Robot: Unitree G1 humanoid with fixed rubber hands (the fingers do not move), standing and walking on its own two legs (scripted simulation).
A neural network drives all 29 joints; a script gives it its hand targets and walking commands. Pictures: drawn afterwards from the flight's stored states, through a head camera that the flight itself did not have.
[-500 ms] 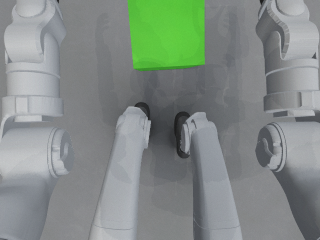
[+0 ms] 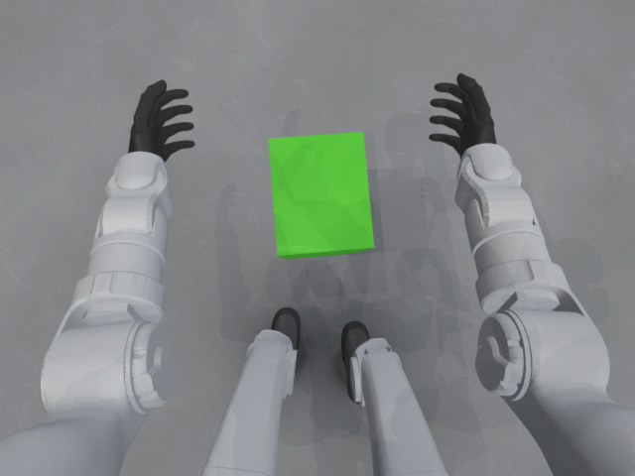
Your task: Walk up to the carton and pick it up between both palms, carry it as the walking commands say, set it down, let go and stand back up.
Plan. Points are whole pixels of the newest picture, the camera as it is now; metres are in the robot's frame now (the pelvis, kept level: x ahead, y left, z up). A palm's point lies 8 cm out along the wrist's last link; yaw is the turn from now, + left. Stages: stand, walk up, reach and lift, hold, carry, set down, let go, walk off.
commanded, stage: let go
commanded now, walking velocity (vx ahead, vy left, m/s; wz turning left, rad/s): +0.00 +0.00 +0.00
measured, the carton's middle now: (318, 205) +0.48 +0.01 -0.53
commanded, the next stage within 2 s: stand in 1.12 s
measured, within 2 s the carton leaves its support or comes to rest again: neither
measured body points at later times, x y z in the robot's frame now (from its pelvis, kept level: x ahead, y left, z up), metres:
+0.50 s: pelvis +0.09 +0.00 +0.08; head +0.22 +0.00 +0.51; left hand +0.32 +0.24 -0.01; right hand +0.37 -0.20 -0.02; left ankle +0.09 +0.09 -0.64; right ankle +0.06 -0.11 -0.64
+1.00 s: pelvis +0.10 -0.02 +0.10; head +0.11 -0.01 +0.54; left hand +0.26 +0.22 +0.02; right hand +0.27 -0.25 +0.02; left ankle +0.09 +0.09 -0.64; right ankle +0.06 -0.11 -0.64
